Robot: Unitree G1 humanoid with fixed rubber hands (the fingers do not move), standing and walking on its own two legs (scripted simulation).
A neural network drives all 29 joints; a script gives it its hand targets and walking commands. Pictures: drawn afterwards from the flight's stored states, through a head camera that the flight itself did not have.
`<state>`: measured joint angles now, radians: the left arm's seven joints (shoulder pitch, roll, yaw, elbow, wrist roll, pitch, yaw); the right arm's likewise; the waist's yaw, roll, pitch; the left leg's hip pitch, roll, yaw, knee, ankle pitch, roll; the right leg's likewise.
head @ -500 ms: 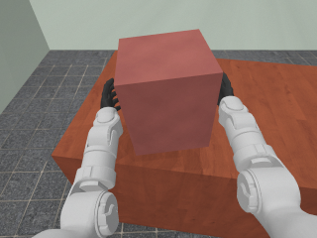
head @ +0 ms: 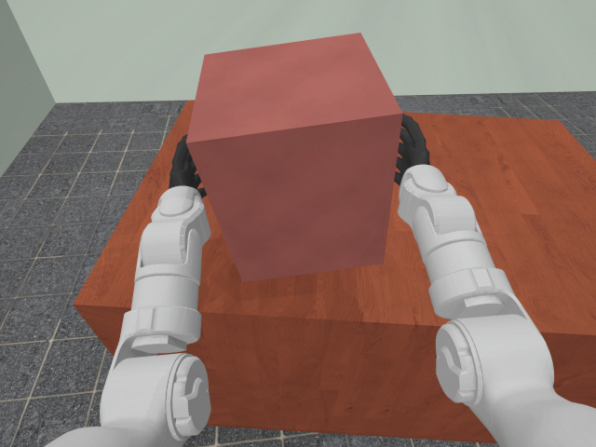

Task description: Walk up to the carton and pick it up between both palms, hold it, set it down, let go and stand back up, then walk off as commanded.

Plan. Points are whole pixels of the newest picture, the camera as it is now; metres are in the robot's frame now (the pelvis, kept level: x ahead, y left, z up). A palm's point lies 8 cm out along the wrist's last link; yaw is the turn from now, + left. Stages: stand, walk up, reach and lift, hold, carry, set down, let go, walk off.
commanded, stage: reach and lift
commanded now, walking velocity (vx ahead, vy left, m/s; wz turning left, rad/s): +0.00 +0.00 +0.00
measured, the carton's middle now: (298, 164) +0.44 +0.03 +0.18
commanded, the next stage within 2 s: hold in 1.06 s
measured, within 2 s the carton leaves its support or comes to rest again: neither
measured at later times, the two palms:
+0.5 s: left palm (182, 187) +0.39 +0.18 +0.17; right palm (411, 170) +0.42 -0.12 +0.19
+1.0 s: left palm (182, 174) +0.39 +0.17 +0.20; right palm (421, 161) +0.41 -0.13 +0.22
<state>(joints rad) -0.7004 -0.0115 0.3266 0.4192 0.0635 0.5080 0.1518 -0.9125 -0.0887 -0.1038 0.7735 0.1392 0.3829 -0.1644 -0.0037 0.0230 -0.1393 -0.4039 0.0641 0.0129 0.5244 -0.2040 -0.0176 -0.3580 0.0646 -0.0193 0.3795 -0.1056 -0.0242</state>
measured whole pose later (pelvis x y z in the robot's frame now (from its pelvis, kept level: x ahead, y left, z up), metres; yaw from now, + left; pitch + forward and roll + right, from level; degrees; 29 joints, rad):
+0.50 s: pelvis +0.00 +0.00 +0.00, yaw +0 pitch +4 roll -2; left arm -0.70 0.01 0.33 0.40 0.06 0.54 0.14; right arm -0.91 -0.07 -0.10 0.76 0.14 0.40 -0.18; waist -0.02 0.02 -0.14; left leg -0.39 0.06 0.01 0.52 -0.21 -0.02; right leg -0.35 0.06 -0.02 0.38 -0.11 -0.02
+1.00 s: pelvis +0.00 +0.00 +0.00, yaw +0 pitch +3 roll -2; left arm -0.70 0.02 0.33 0.30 0.06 0.64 0.13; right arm -0.91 -0.07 -0.10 0.66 0.21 0.49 -0.22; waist -0.04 0.02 -0.14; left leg -0.37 0.06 0.01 0.52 -0.21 -0.02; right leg -0.32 0.06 -0.02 0.38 -0.11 -0.02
